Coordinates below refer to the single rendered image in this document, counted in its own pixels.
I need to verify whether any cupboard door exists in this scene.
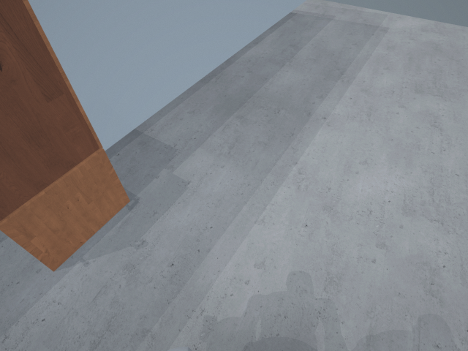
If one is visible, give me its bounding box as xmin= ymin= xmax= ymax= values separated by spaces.
xmin=0 ymin=0 xmax=99 ymax=221

